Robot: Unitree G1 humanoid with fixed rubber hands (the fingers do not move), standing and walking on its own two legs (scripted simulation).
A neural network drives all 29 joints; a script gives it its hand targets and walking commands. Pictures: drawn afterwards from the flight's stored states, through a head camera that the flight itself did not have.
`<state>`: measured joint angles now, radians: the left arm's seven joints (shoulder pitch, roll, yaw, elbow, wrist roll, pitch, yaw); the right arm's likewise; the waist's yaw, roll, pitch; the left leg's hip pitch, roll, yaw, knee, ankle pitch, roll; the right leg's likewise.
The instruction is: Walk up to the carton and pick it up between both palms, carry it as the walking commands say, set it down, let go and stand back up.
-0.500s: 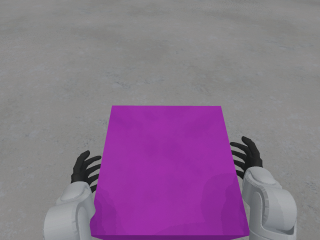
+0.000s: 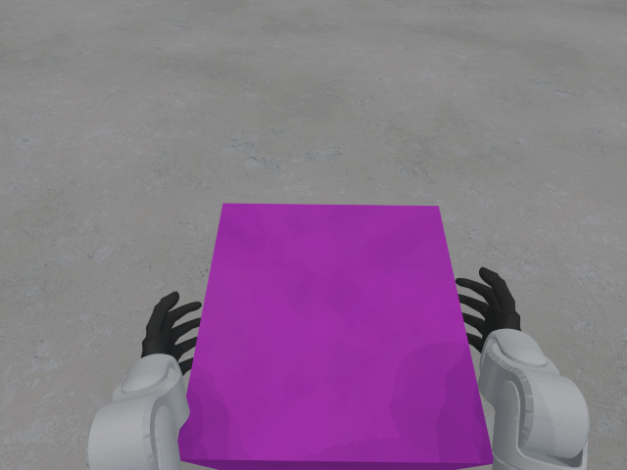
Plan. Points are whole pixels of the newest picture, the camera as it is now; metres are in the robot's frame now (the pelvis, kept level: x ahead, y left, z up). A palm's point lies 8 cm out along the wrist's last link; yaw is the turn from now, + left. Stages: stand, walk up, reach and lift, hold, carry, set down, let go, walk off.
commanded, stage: carry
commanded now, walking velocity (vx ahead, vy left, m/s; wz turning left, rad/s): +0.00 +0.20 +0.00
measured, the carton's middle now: (329, 337) +0.30 -0.01 +0.02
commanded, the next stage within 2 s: none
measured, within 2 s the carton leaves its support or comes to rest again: neither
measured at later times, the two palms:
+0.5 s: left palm out of the picture +0.17 +0.31 +0.10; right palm (389, 411) +0.17 -0.05 +0.11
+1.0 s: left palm out of the picture +0.10 +0.46 +0.09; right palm out of the picture +0.10 +0.10 +0.10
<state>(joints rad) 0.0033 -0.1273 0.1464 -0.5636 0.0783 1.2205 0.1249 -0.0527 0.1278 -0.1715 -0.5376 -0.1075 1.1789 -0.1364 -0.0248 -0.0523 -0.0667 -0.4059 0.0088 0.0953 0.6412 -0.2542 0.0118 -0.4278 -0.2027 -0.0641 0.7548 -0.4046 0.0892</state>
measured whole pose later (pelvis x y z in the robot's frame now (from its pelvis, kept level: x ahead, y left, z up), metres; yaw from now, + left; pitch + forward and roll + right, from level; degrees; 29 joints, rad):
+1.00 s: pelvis -0.13 +0.29 +0.01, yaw -1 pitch +2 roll +0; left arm 0.04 -0.13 0.14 -0.54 0.06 1.21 0.12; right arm -0.01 0.13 -0.16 -0.55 -0.12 1.20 -0.14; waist 0.00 0.01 -0.07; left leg -0.53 0.03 0.05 0.96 -0.40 -0.01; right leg -0.35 -0.12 -0.14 0.62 -0.30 0.03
